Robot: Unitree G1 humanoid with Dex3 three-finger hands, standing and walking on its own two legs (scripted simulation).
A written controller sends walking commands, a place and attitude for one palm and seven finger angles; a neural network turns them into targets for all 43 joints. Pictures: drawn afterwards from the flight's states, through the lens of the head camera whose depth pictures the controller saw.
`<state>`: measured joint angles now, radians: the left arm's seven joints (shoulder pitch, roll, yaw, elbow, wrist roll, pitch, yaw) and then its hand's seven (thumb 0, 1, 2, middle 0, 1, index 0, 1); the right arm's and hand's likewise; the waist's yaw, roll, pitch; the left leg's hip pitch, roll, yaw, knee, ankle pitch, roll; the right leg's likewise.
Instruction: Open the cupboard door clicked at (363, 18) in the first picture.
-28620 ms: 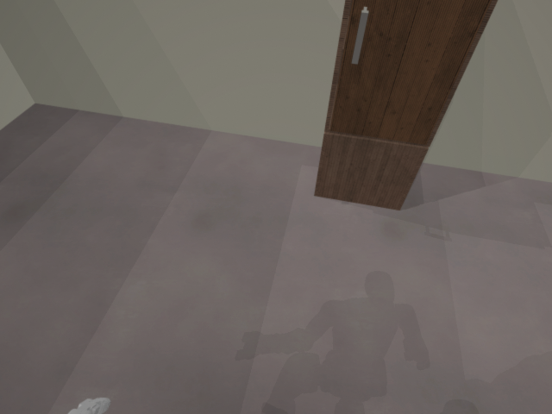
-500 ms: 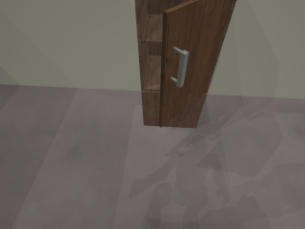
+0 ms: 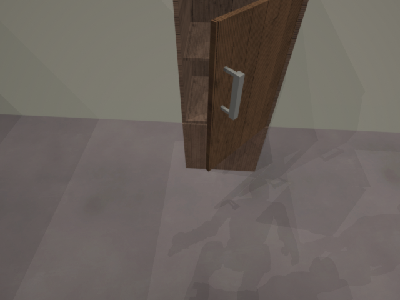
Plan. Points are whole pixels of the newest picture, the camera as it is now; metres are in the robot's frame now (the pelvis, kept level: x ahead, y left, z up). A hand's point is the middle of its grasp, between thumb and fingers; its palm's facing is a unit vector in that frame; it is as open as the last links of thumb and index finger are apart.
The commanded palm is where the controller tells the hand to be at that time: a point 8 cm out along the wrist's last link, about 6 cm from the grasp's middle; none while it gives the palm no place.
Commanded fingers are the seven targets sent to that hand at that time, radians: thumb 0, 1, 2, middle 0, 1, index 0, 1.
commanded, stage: walk to a spot facing it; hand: left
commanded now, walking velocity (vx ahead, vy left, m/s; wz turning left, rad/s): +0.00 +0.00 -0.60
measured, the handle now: (230, 93) +0.65 -0.05 +0.03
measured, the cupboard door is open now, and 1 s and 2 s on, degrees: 47 47 47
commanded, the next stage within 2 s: none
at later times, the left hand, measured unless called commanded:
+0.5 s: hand out of the picture +0.05 +0.16 -0.17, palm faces -0.21 -0.95 -0.25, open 7.4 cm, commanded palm none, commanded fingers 0.00 0.90 0.90 -0.20 -0.30 -0.20 -0.30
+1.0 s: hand (155, 272) +0.21 +0.13 -0.18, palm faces -0.51 -0.81 -0.31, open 7.4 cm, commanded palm none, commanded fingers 0.00 0.90 0.90 -0.20 -0.30 -0.20 -0.30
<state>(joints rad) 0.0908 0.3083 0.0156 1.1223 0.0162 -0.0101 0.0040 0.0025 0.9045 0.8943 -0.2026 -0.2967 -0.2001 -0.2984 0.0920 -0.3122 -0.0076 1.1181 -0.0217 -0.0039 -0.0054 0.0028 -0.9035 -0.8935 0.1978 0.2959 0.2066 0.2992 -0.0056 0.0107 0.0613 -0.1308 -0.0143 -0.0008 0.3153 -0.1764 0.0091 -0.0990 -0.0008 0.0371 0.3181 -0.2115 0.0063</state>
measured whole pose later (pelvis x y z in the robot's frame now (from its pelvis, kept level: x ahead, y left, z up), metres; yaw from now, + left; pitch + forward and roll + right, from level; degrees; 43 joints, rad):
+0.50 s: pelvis -0.01 -0.03 -0.01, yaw -15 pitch +2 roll +2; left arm 0.25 0.18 0.06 0.97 0.03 0.04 0.01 0.00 0.90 0.89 -0.20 -0.30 -0.20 -0.30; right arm 0.11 -0.22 -0.06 0.96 -0.01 0.06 -0.03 0.01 -0.91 -0.89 0.20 0.30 0.20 0.30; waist 0.03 0.00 0.13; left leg -0.45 0.02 0.00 1.01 -0.45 -0.05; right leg -0.28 0.07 0.13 0.49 -0.24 -0.05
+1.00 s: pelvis -0.01 -0.02 -0.03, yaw -33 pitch +1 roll -1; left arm 0.14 0.29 0.08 0.87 0.02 0.03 -0.03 0.00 0.91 0.89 -0.20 -0.30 -0.20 -0.30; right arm 0.19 -0.26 -0.05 0.89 -0.02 0.05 -0.02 0.00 -0.90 -0.89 0.20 0.30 0.21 0.30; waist 0.01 0.03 0.11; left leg -0.35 0.12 0.04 0.90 -0.53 -0.06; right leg -0.36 0.01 0.00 0.64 -0.31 -0.02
